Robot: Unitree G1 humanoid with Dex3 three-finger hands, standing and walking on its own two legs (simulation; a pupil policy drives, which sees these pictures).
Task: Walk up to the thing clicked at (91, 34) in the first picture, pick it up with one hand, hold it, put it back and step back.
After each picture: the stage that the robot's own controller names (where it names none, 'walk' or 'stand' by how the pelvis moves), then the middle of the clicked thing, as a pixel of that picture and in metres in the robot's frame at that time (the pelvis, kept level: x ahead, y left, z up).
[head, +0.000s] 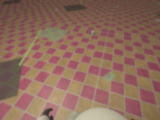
stand; (92, 33) +2.13 -0.03 -0.72
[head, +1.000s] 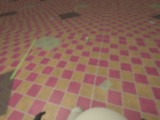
walk; (86, 39) +1.98 +0.24 -0.72
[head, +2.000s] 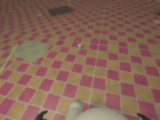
walk; (79, 47) +1.39 +0.34 -0.72
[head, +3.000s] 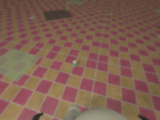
walk; (74, 63) +0.93 +0.29 -0.70
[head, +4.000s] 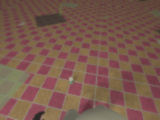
walk; (71, 80) +0.62 +0.24 -0.71
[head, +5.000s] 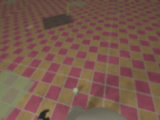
stand; (75, 91) +0.41 +0.23 -0.70
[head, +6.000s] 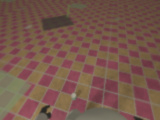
stand; (73, 96) +0.36 +0.20 -0.71
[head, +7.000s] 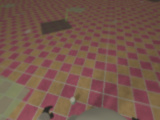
stand; (73, 100) +0.33 +0.22 -0.72
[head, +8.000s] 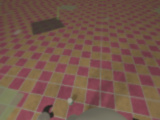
stand; (70, 101) +0.30 +0.24 -0.72
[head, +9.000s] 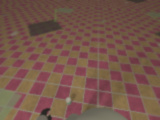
stand; (68, 101) +0.32 +0.26 -0.71
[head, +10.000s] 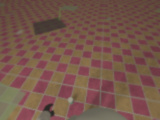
stand; (70, 100) +0.32 +0.24 -0.72
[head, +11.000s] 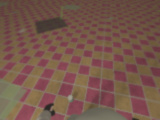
stand; (70, 98) +0.34 +0.26 -0.72
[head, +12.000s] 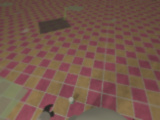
stand; (71, 100) +0.32 +0.24 -0.72
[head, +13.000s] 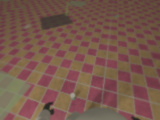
stand; (73, 96) +0.34 +0.23 -0.72
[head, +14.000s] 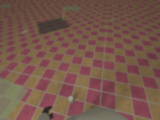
stand; (71, 99) +0.33 +0.26 -0.72
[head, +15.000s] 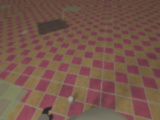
stand; (71, 100) +0.33 +0.26 -0.72
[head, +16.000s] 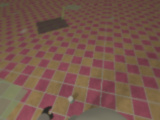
go down; (71, 99) +0.32 +0.26 -0.72
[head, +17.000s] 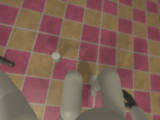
go down; (56, 57) +0.45 +0.23 -0.33
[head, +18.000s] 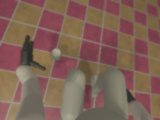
close in; (56, 54) +0.46 +0.21 -0.28
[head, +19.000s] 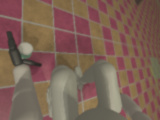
close in; (25, 51) +0.45 +0.25 -0.24
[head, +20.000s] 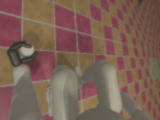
lift; (26, 51) +0.44 +0.25 -0.24
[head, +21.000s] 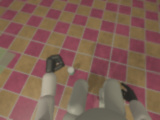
lift; (71, 71) +0.41 +0.19 -0.42
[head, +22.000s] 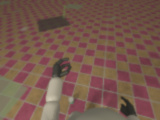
go down; (71, 100) +0.32 +0.23 -0.68
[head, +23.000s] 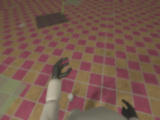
stand; (70, 97) +0.33 +0.23 -0.67
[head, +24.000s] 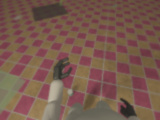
stand; (70, 92) +0.33 +0.23 -0.65
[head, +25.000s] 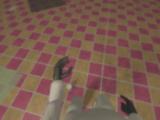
stand; (69, 87) +0.35 +0.23 -0.60
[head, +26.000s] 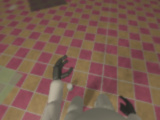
stand; (70, 87) +0.35 +0.22 -0.60
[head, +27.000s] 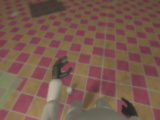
stand; (69, 90) +0.34 +0.23 -0.63
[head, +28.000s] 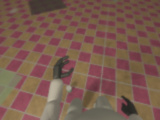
stand; (69, 89) +0.35 +0.23 -0.61
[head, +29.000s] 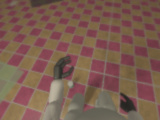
stand; (70, 84) +0.35 +0.22 -0.58
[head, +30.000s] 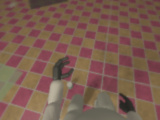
close; (69, 85) +0.36 +0.22 -0.58
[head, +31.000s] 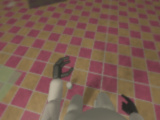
close; (69, 85) +0.35 +0.22 -0.59
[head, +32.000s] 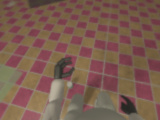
close; (70, 85) +0.35 +0.22 -0.58
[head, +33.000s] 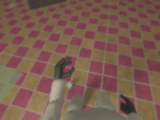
close; (69, 85) +0.35 +0.23 -0.59
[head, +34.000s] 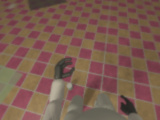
close; (69, 86) +0.35 +0.22 -0.59
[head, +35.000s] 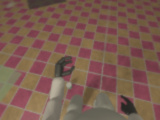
close; (69, 85) +0.36 +0.22 -0.59
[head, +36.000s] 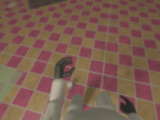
close; (70, 85) +0.35 +0.23 -0.59
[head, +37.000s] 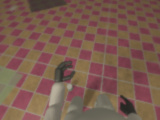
close; (69, 87) +0.35 +0.22 -0.60
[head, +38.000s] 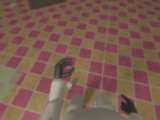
close; (69, 85) +0.35 +0.23 -0.59
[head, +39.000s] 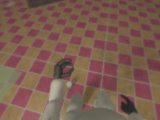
close; (69, 85) +0.36 +0.23 -0.58
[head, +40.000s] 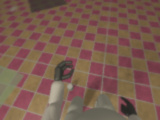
close; (70, 87) +0.35 +0.23 -0.60
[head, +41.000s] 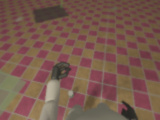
hold; (71, 94) +0.33 +0.22 -0.66
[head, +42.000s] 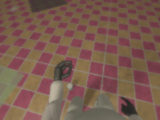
close; (70, 86) +0.35 +0.23 -0.60
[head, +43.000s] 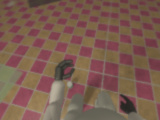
close; (70, 84) +0.35 +0.22 -0.58
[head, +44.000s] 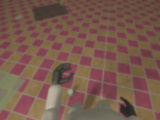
close; (70, 92) +0.34 +0.22 -0.64
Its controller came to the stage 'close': yes
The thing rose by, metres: 0.00
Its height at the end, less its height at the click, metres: +0.00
